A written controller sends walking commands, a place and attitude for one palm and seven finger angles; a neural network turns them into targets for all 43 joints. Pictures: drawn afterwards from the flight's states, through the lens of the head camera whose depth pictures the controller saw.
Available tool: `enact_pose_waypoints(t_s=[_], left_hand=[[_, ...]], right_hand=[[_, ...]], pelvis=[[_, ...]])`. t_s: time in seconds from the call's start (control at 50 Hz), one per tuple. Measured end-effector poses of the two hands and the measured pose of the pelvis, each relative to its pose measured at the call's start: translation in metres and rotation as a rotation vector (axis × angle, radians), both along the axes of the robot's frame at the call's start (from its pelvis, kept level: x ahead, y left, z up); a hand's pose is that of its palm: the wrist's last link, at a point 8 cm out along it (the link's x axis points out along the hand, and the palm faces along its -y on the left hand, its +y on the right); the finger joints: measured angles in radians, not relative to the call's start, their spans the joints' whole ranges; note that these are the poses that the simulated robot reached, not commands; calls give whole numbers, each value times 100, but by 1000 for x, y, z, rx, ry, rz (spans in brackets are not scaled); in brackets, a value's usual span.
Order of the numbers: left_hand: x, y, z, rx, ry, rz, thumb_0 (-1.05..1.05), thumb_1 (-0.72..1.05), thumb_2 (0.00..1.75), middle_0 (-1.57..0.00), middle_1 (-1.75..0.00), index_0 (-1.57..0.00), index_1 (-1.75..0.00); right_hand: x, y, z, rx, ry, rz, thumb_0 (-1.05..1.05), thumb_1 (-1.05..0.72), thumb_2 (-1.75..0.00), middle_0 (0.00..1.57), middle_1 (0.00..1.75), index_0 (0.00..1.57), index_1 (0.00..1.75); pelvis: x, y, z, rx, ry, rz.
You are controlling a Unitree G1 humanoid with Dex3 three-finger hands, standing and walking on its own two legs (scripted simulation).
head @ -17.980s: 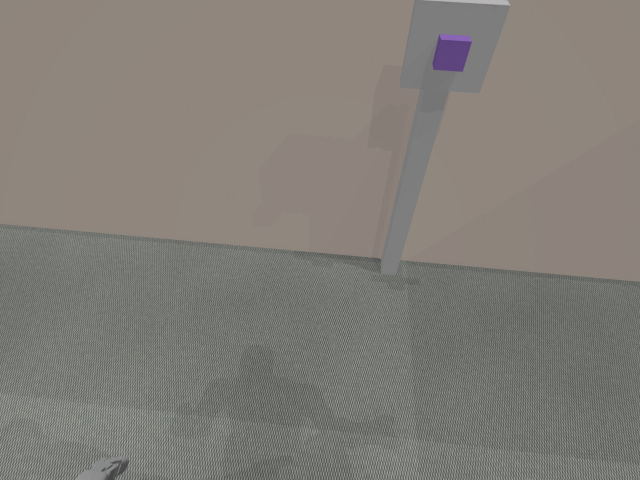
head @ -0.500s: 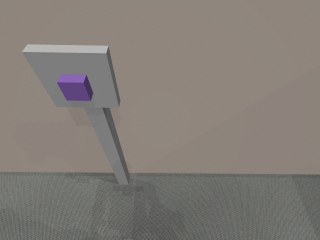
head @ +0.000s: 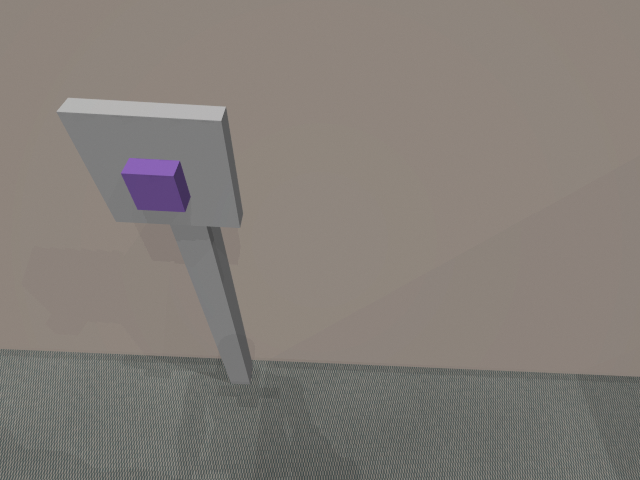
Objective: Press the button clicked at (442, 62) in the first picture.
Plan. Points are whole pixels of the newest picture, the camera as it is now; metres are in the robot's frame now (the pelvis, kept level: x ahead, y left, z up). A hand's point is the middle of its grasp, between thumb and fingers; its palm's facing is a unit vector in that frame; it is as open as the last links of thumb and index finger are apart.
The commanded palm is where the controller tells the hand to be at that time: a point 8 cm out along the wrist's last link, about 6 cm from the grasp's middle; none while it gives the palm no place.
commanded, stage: come to a stop and stand still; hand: left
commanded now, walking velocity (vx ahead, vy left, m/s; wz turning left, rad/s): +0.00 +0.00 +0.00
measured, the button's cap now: (158, 184) +0.44 +0.25 +0.12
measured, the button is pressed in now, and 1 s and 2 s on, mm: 0 0 0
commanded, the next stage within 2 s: look again from close up in 0.40 s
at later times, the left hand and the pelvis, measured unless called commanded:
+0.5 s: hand out of the picture +0.01 +0.16 -0.18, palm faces -0.01 -0.98 -0.20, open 7.4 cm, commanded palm none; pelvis +0.01 +0.00 +0.00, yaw -1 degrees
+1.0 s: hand out of the picture +0.01 +0.19 -0.17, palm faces -0.02 -0.98 -0.21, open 7.4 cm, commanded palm none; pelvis +0.00 +0.00 +0.00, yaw -1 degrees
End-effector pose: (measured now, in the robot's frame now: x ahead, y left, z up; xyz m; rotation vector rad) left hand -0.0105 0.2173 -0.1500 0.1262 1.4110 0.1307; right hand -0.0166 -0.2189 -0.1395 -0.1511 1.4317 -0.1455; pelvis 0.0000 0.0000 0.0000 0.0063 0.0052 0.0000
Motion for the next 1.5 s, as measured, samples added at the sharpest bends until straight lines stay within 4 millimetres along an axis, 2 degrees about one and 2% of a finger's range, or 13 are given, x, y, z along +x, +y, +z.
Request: enact_pose_waypoints(t_s=[0.1,0.28,0.44,0.52,0.76,1.08,1.12,1.22,1.28,1.32,1.36,1.44,1.5], left_hand=[[2,-1,3,8,23,2,1,91,90,-20,-30,-20,-30],[12,-3,6,21,6,4,0,91,90,-20,-30,-20,-30],[16,-8,7,36,-26,-18,0,91,90,-20,-30,-20,-30],[20,-4,5,33,-41,-39,0,91,90,-20,-30,-20,-30],[36,18,8,55,-101,-49,1,91,90,-20,-30,-20,-30],[14,12,6,43,-23,-33,1,91,90,-20,-30,-20,-30],[40,14,26,50,-194,56,1,91,90,-21,-30,-20,-30],[138,13,122,102,-879,80,2,91,90,-25,-35,-25,-35],[171,9,156,58,-1193,16,1,91,90,-31,-41,-30,-41],[175,2,163,-1,-1348,-54,1,91,90,-35,-46,-34,-45],[167,-5,157,-60,-1424,-127,1,91,90,-39,-51,-39,-51],[134,-4,127,-112,-1357,-116,1,91,90,-50,-62,-49,-62],[111,6,116,-62,-1306,-45,1,90,90,-58,-71,-58,-70]], right_hand=[[12,3,-2,6,-7,-4,1,-91,-90,20,30,20,30],[37,-8,-1,-9,-51,5,1,-93,-90,20,30,20,30],[55,-18,-2,-10,-111,14,1,-92,-90,20,30,20,30],[61,-14,-3,-8,-159,10,0,-92,-90,20,30,20,30],[48,-6,-2,-9,-143,22,0,-93,-90,20,30,20,30],[31,-7,0,-10,-72,17,0,-91,-90,20,30,20,30],[41,-10,5,-30,-169,15,1,-91,-90,20,30,21,30],[90,-22,17,-57,-511,18,1,-91,-90,21,30,21,30],[122,-32,24,-63,-655,41,1,-91,-90,21,30,21,30],[142,-39,29,-68,-743,63,1,-91,-90,21,30,21,30],[159,-46,32,-74,-819,87,1,-90,-90,21,30,21,30],[182,-55,40,-103,-917,127,1,-90,-90,20,30,20,30],[187,-55,41,-121,-942,153,1,-90,-90,20,30,20,30]], pelvis=[[7,-1,2,2,0,-2],[15,-4,3,7,-7,-4],[12,-7,1,-17,2,-11],[8,-3,-2,-18,-2,-10],[0,4,-2,-8,-17,-8],[2,1,1,-8,-9,-8],[1,1,1,-5,-2,-9],[-10,-2,-7,17,38,19],[-22,-7,-19,9,94,10],[-31,-13,-31,10,134,0],[-39,-18,-43,9,158,-3],[-50,-25,-62,4,169,5],[-53,-29,-68,-9,164,16]])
